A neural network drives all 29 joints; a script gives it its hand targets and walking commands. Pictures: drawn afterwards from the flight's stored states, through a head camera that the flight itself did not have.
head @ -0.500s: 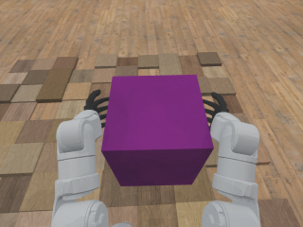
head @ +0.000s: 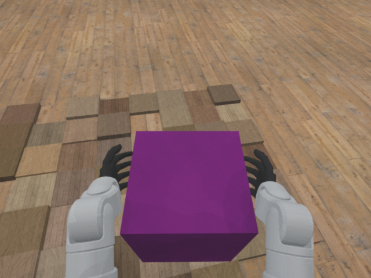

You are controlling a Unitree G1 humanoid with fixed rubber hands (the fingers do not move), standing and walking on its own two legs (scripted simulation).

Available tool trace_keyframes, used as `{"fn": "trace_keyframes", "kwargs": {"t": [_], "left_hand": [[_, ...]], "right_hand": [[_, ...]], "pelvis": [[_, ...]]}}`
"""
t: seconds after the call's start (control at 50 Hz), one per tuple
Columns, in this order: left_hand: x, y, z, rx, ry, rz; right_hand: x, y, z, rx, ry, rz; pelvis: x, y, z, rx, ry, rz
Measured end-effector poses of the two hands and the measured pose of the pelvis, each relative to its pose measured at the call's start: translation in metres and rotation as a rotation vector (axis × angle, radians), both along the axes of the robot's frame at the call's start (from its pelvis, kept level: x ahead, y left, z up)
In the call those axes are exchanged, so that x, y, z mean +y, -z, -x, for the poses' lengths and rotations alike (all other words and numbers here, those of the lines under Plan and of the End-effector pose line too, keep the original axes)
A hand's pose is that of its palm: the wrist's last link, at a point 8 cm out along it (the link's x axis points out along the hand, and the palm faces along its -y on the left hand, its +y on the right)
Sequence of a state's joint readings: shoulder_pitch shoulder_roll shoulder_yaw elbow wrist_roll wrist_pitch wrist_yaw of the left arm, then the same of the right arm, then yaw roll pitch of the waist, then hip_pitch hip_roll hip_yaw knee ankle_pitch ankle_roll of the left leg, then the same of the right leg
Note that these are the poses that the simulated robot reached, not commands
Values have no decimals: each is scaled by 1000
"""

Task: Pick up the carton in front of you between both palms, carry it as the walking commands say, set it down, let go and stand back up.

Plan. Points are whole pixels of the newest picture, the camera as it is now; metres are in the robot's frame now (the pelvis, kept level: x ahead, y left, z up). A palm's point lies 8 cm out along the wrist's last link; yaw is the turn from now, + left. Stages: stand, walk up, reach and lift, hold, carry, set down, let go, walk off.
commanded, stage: carry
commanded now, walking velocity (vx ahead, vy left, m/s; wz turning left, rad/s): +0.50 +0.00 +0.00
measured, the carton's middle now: (187, 201) +0.30 -0.01 +0.00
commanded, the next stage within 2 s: none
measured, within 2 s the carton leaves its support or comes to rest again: neither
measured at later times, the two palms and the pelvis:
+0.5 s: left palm (106, 80) +0.63 +0.22 +0.09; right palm (212, 81) +0.62 -0.08 +0.09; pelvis +0.30 +0.05 -0.03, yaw +1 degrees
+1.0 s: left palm (117, 28) +0.93 +0.24 +0.11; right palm (198, 27) +0.96 -0.06 +0.11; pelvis +0.61 +0.05 -0.01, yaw +3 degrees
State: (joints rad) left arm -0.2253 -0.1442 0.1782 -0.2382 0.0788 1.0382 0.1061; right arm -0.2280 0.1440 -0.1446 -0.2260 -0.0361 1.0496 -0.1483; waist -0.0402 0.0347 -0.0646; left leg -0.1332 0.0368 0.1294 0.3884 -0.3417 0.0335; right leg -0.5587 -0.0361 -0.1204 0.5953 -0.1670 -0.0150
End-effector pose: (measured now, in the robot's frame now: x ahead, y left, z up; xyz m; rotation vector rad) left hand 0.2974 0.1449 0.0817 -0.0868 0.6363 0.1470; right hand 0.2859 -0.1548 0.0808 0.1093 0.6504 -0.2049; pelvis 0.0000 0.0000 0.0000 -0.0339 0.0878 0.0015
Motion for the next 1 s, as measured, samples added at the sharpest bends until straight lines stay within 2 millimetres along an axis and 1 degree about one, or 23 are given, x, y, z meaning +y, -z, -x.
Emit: {"fn": "trace_keyframes", "kwargs": {"t": [0.04,0.08,0.16,0.2,0.26,0.32,0.36,0.4,0.44,0.46,0.5,0.54,0.58,0.62,0.66,0.72,0.78,0.86,0.92,1.0], "left_hand": [[-1,-6,-25,-21,-23,-5],[2,-12,-46,-26,-62,0],[16,-30,-83,-28,-127,-13],[24,-42,-106,-41,-142,-20],[35,-56,-145,-65,-149,-22],[45,-62,-189,-78,-138,-16],[52,-60,-220,-79,-123,-8],[59,-52,-254,-81,-103,0],[65,-39,-289,-93,-71,-2],[68,-30,-305,-82,-58,2],[72,-9,-329,-18,-46,13],[72,9,-349,48,-37,47],[72,21,-369,83,-35,75],[73,26,-391,81,-41,84],[74,26,-415,56,-46,83],[76,21,-455,7,-57,67],[77,15,-498,-44,-66,52],[75,4,-557,-113,-77,26],[80,-6,-592,-110,-109,7],[91,-28,-632,-119,-151,7]], "right_hand": [[-1,-5,-32,-21,-24,-2],[1,-12,-63,-28,-68,14],[16,-31,-122,-36,-127,2],[23,-41,-150,-49,-128,4],[32,-54,-190,-72,-120,23],[41,-59,-229,-86,-106,40],[47,-58,-255,-87,-94,46],[55,-52,-282,-89,-79,48],[61,-41,-309,-100,-58,45],[65,-32,-320,-88,-50,46],[70,-14,-335,-24,-38,36],[71,3,-349,44,-15,32],[72,14,-366,78,5,19],[72,18,-388,75,18,7],[73,17,-414,50,20,0],[75,12,-458,3,10,0],[75,8,-505,-47,-9,1],[74,5,-575,-116,-55,-12],[79,-2,-620,-115,-104,-11],[91,-27,-674,-125,-131,-28]], "pelvis": [[-7,1,-27,-9,-18,22],[-13,-1,-49,-10,-30,15],[-15,-14,-88,-6,-36,-5],[-14,-18,-108,-4,-40,-10],[-8,-21,-140,-3,-45,-10],[4,-17,-177,-8,-50,-5],[15,-10,-205,-14,-49,1],[28,2,-235,-25,-46,6],[43,23,-264,-34,-26,21],[47,28,-275,-31,-27,6],[54,29,-295,-26,-23,0],[59,25,-315,-19,-23,4],[63,20,-334,-12,-24,6],[66,17,-355,-4,-25,8],[68,15,-377,3,-28,8],[68,15,-416,11,-35,6],[65,21,-461,11,-40,-1],[58,34,-525,-16,-45,2],[55,29,-561,-19,-52,3],[52,13,-606,-9,-55,-22]]}}
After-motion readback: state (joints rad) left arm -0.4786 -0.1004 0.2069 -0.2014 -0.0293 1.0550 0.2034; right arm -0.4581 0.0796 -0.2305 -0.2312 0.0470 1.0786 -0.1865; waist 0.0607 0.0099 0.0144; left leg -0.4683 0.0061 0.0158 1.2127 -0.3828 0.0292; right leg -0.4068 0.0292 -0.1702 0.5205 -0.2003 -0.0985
